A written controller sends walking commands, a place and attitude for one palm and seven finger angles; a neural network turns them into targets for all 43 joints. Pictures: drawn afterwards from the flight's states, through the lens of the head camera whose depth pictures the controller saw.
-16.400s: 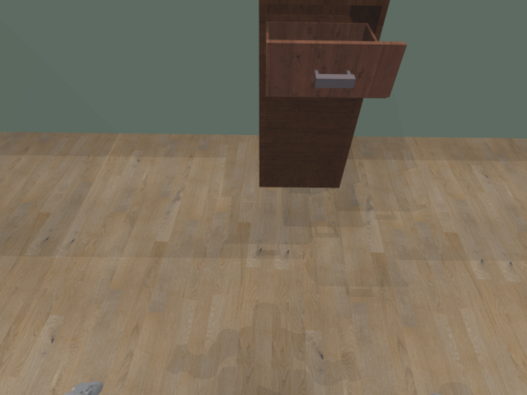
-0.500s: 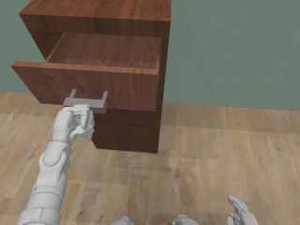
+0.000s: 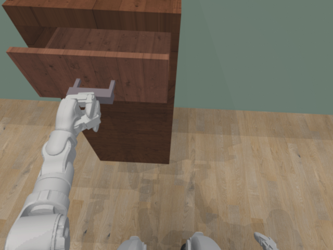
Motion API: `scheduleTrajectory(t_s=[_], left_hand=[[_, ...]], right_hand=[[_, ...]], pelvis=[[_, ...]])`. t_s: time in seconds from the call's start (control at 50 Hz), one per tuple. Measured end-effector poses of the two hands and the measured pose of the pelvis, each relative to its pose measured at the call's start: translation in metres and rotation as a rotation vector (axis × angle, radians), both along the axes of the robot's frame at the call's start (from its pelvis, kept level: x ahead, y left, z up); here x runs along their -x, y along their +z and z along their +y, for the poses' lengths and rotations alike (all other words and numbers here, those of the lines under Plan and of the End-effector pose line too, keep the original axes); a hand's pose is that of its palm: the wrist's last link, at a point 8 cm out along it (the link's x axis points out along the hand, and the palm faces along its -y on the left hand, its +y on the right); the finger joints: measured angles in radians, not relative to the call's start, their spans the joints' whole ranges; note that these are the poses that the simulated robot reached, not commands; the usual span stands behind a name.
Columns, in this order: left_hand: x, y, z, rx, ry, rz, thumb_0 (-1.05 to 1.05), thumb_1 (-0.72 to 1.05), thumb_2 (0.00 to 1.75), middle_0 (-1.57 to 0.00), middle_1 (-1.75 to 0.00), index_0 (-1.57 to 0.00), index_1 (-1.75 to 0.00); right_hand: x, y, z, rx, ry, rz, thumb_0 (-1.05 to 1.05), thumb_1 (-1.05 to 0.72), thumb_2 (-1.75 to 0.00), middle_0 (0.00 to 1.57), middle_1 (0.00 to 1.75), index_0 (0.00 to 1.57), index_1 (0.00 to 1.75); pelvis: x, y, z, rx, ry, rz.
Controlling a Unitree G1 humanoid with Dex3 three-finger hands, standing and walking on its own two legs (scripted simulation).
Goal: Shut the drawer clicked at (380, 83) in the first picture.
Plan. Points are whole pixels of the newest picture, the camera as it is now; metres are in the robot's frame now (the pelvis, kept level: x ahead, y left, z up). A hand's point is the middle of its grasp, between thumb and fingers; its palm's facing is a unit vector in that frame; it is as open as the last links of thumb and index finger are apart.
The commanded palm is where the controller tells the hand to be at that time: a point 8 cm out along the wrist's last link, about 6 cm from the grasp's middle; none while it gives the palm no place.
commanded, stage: push the drawer shut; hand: left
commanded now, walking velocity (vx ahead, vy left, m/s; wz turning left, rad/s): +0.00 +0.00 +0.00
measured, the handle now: (93, 89) +0.49 +0.19 +0.07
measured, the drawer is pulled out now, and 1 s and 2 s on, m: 0.10 0.00 0.00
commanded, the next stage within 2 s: pull the fist back off the drawer in 0.94 s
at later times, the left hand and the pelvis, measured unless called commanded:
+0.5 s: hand (104, 94) +0.48 +0.16 +0.07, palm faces -0.05 -1.00 -0.03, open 3.1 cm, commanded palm +0.48 +0.21 +0.07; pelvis +0.00 +0.01 -0.01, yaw -1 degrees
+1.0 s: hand (104, 84) +0.52 +0.17 +0.06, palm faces -0.04 -1.00 -0.04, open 2.9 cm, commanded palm +0.55 +0.21 +0.07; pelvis +0.00 +0.01 -0.02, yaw +0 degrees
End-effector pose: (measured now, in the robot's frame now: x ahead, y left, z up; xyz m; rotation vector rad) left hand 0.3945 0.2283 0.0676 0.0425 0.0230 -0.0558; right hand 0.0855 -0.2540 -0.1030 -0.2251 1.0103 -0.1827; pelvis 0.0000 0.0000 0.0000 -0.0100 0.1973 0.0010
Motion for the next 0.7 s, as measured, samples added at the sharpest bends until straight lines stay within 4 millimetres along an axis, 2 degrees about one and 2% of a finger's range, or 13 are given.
scheduleTrajectory(t_s=[0.4, 0.7], left_hand=[[-0.055, 0.001, -0.008, 0.008, 0.006, 0.001, 0.02, 0.8, 0.94, -1.4, -1.6, -1.4, -1.6], [-0.097, 0.0, -0.008, 0.01, 0.004, 0.015, 0.0, 0.77, 0.93, -1.4, -1.6, -1.4, -1.6]], right_hand=[[0.057, -0.01, -0.002, 0.011, -0.078, 0.161, 0.01, -0.9, -0.9, 0.2, 0.3, 0.2, 0.3], [0.084, -0.01, 0.0, 0.031, -0.113, 0.258, 0.01, -0.9, -0.9, 0.2, 0.3, 0.2, 0.3]], pelvis=[[0.002, -0.008, 0.004, 0.005, -0.019, 0.067], [0.0, -0.014, 0.008, 0.017, -0.026, 0.126]])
